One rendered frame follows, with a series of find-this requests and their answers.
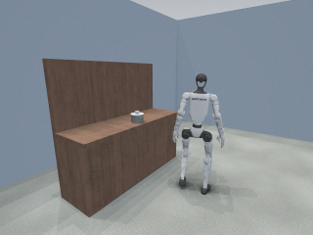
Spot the left robot forearm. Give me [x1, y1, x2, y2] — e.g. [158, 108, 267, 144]
[174, 111, 183, 131]

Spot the table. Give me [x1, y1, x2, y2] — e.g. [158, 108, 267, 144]
[42, 59, 178, 217]

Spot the robot right hand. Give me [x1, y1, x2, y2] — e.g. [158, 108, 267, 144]
[216, 134, 225, 149]

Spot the pot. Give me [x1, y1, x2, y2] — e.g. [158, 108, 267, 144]
[131, 115, 144, 123]

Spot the robot right upper arm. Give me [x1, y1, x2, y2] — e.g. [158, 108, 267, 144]
[209, 93, 220, 119]

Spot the robot left hand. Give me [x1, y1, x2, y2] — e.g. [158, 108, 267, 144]
[172, 130, 181, 143]

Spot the robot left upper arm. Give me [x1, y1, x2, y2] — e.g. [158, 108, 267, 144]
[178, 92, 191, 117]

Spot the right robot forearm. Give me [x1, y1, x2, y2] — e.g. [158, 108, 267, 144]
[215, 113, 224, 135]

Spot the robot torso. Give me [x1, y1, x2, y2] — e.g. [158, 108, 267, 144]
[189, 91, 210, 138]

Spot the lid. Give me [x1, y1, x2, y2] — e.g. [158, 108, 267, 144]
[130, 112, 144, 117]

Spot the right robot foot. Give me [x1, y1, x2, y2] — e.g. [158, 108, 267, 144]
[201, 183, 210, 195]

